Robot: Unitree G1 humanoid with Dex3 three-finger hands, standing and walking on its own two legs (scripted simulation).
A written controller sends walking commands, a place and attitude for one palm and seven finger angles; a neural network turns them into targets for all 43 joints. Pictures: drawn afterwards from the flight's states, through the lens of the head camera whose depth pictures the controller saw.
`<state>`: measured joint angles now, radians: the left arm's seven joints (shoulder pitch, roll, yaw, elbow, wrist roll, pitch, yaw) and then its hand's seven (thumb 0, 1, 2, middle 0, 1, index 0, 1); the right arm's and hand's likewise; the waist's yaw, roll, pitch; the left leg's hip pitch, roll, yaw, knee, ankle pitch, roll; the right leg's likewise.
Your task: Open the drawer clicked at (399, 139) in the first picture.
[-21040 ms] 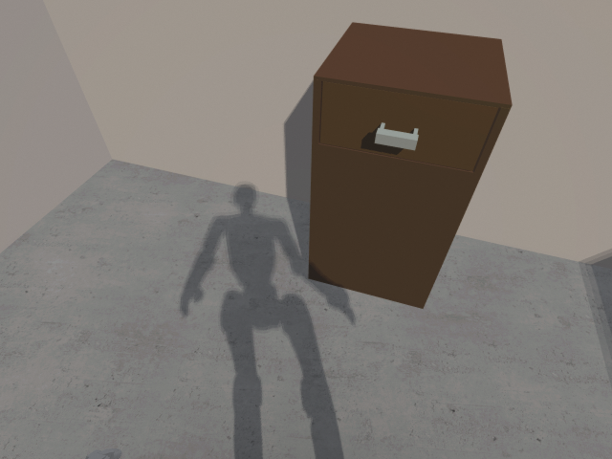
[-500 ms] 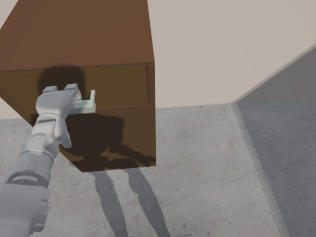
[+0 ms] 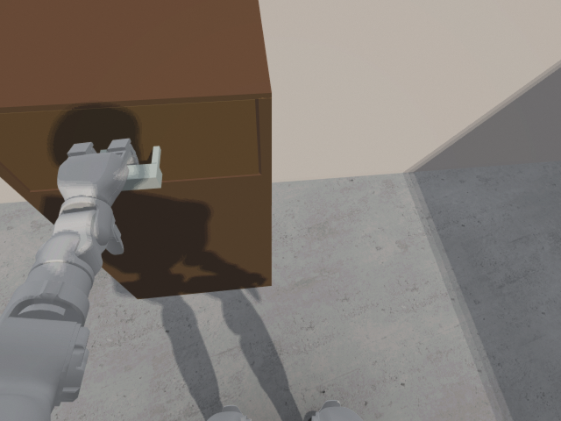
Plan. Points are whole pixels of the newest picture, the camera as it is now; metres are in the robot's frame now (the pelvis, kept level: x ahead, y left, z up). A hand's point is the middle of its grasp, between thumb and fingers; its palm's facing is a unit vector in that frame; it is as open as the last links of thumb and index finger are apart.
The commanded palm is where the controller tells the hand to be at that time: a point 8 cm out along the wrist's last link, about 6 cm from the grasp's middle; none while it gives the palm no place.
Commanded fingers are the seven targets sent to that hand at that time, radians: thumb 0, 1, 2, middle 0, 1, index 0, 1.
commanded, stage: lower the fingers behind the handle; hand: left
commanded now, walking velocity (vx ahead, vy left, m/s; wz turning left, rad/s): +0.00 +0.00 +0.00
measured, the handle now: (128, 166) +0.50 +0.25 +0.02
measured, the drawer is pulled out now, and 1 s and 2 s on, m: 0.00 0.00 0.06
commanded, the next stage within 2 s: close the thumb around the handle in 0.42 s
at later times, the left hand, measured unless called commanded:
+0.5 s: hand (113, 200) +0.45 +0.27 +0.00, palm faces -0.09 -0.02 -1.00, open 13.8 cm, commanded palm +0.44 +0.25 +0.06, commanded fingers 0.00 -0.50 0.30 -0.30 -1.20 -0.30 -1.20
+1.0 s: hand (112, 199) +0.45 +0.27 +0.00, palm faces -0.06 -0.03 -1.00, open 7.9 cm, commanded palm +0.43 +0.25 +0.06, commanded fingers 0.00 0.90 0.90 -0.40 -1.35 -0.40 -1.35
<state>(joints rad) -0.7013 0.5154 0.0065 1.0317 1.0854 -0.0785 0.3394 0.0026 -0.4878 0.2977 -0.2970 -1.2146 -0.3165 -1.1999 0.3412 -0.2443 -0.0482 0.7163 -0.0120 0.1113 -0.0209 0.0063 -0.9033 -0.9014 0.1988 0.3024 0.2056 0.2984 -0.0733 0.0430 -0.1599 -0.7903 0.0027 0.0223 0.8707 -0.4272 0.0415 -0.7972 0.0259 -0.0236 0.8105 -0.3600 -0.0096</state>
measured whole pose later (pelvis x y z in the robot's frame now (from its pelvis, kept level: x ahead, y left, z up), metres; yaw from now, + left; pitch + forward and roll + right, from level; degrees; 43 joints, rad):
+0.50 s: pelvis +0.00 -0.01 +0.00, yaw +0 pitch +21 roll -2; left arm -0.70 0.52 0.00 1.03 1.08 -0.06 0.33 0.00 -0.49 0.30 -0.29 -1.20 -0.32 -1.20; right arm 0.34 -0.25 -0.05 0.72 -0.01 0.10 -0.03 0.01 -0.90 -0.90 0.20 0.30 0.21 0.30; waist -0.07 0.04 -0.16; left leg -0.81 0.01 0.01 0.89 -0.43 0.03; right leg -0.82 0.03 -0.03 0.83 -0.37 -0.02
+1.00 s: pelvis +0.01 +0.00 +0.00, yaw +0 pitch +21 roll -2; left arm -0.65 0.51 0.02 0.97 1.09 -0.09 0.35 0.00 0.37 0.67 -0.32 -1.25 -0.37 -1.29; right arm 0.32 -0.25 -0.06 0.71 -0.02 0.11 -0.02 0.01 -0.90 -0.90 0.20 0.30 0.21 0.30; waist -0.06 0.04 -0.17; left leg -0.80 0.01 0.02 0.88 -0.45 0.04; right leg -0.81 0.03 -0.03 0.82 -0.38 -0.01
